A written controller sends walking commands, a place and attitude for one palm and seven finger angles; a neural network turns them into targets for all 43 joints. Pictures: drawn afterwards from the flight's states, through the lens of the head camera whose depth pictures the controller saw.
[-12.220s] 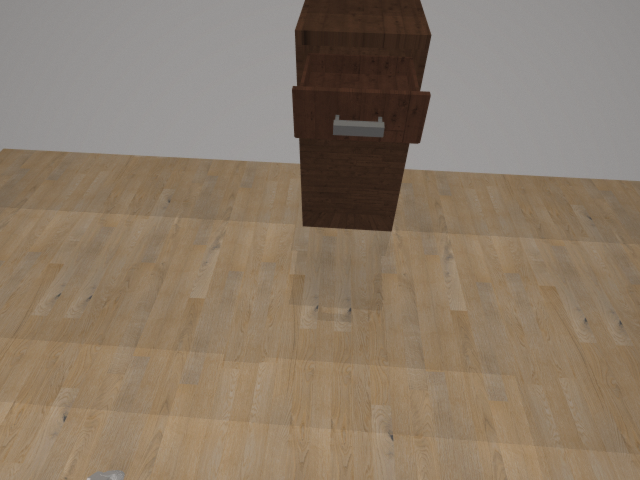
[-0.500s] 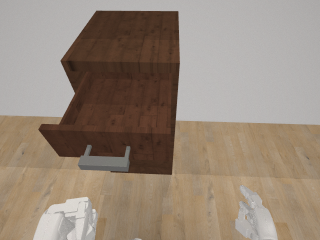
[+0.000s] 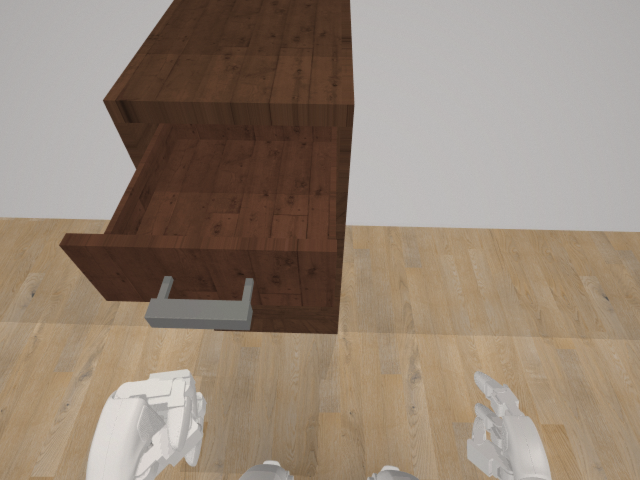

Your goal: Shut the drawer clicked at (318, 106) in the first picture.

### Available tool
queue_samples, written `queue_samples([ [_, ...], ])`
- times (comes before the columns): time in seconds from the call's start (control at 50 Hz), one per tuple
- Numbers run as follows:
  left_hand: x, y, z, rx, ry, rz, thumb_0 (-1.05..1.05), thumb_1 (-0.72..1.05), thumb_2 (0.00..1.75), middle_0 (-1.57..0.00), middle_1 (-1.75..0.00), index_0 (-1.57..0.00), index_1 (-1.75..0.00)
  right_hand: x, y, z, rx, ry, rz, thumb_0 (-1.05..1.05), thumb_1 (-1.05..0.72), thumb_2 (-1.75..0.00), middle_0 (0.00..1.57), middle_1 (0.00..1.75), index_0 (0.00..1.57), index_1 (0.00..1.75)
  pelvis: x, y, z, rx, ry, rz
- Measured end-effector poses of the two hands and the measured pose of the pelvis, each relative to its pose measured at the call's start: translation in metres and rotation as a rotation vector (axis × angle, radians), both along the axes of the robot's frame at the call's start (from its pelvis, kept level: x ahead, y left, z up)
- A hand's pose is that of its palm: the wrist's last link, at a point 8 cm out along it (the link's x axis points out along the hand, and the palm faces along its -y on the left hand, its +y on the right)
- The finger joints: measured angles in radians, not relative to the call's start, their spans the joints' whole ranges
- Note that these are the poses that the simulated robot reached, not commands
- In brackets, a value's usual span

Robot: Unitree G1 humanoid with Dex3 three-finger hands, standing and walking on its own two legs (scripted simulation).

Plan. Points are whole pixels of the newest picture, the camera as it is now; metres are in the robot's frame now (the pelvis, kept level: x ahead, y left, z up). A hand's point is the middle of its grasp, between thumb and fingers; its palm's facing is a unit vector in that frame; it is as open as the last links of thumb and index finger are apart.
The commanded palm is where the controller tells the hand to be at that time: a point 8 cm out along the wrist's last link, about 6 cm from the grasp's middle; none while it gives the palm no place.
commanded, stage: bring the fist close to the handle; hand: left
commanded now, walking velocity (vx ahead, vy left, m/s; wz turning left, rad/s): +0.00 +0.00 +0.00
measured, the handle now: (204, 299) +0.34 +0.18 +0.02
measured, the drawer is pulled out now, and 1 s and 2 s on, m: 0.26 0.26 0.21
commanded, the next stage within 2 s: push the drawer shut in 1.02 s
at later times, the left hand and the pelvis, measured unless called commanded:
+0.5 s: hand (213, 396) +0.21 +0.14 +0.03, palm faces +0.01 -1.00 -0.02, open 3.3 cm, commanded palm +0.19 +0.19 +0.03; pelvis +0.00 +0.00 -0.02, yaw +0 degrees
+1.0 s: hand (218, 391) +0.22 +0.14 +0.01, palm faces +0.00 -1.00 -0.02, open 3.3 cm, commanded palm +0.20 +0.19 +0.02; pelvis +0.00 +0.01 -0.03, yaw -1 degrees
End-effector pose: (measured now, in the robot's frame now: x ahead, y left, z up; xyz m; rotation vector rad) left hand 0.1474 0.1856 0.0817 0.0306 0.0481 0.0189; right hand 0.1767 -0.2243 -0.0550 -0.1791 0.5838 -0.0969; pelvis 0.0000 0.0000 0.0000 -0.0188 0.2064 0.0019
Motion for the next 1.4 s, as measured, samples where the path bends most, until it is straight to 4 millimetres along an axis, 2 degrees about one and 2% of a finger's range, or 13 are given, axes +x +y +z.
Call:
queue_samples([
  [0.24, 0.028, -0.003, -0.025, -0.006, 0.025, -0.010, 0.02, 0.90, 0.90, -1.40, -1.60, -1.40, -1.60, -0.011, -0.003, -0.015, -0.014, 0.072, -0.020, 0.02, -0.90, -0.90, 0.20, 0.30, 0.21, 0.30, 0.003, 0.002, -0.007, 0.002, 0.044, -0.010],
  [0.42, 0.039, 0.007, -0.043, -0.001, 0.021, 0.003, 0.02, 0.90, 0.90, -1.40, -1.60, -1.40, -1.60, -0.008, -0.003, -0.029, -0.031, 0.109, -0.010, 0.02, -0.90, -0.90, 0.20, 0.30, 0.21, 0.30, 0.004, 0.003, -0.017, -0.003, 0.083, -0.008],
  [0.66, 0.059, 0.005, -0.067, -0.015, 0.018, -0.017, 0.02, 0.90, 0.90, -1.40, -1.60, -1.40, -1.60, -0.005, 0.001, -0.045, -0.039, 0.136, 0.001, 0.02, -0.90, -0.90, 0.20, 0.30, 0.21, 0.30, 0.001, 0.006, -0.030, -0.007, 0.127, -0.009],
  [1.2, 0.058, 0.003, -0.063, -0.011, 0.007, -0.014, 0.02, 0.90, 0.90, -1.40, -1.60, -1.40, -1.60, -0.008, 0.006, -0.045, -0.037, 0.155, 0.005, 0.02, -0.90, -0.90, 0.20, 0.30, 0.21, 0.30, 0.000, 0.010, -0.030, -0.011, 0.129, -0.006],
  [1.28, 0.065, 0.002, -0.065, 0.000, -0.003, -0.022, 0.02, 0.90, 0.90, -1.40, -1.60, -1.40, -1.60, -0.008, 0.006, -0.047, -0.042, 0.161, 0.011, 0.01, -0.90, -0.90, 0.20, 0.30, 0.21, 0.30, -0.001, 0.010, -0.031, -0.012, 0.132, -0.004],
  [1.4, 0.085, 0.004, -0.068, 0.004, -0.013, -0.027, 0.02, 0.90, 0.90, -1.40, -1.60, -1.40, -1.60, -0.011, 0.004, -0.051, -0.044, 0.184, 0.007, 0.01, -0.90, -0.90, 0.20, 0.30, 0.21, 0.30, -0.002, 0.009, -0.031, -0.012, 0.133, -0.003],
])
